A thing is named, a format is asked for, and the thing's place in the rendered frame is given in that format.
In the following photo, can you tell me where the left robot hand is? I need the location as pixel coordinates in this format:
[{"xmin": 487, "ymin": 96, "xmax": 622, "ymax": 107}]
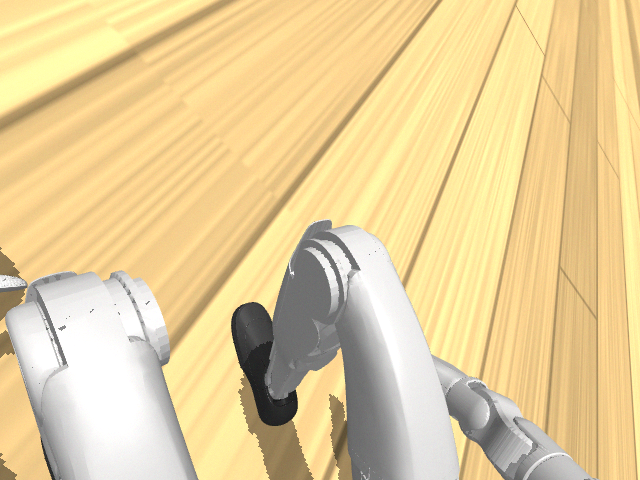
[{"xmin": 0, "ymin": 275, "xmax": 28, "ymax": 292}]

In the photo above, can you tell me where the right robot foot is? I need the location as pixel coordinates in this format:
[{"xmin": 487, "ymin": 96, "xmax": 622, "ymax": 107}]
[{"xmin": 231, "ymin": 302, "xmax": 298, "ymax": 426}]

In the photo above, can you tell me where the right robot hand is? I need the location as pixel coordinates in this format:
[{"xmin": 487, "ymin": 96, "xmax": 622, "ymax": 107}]
[{"xmin": 431, "ymin": 354, "xmax": 468, "ymax": 399}]

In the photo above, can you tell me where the right robot arm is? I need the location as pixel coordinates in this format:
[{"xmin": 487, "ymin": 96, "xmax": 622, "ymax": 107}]
[{"xmin": 446, "ymin": 377, "xmax": 600, "ymax": 480}]

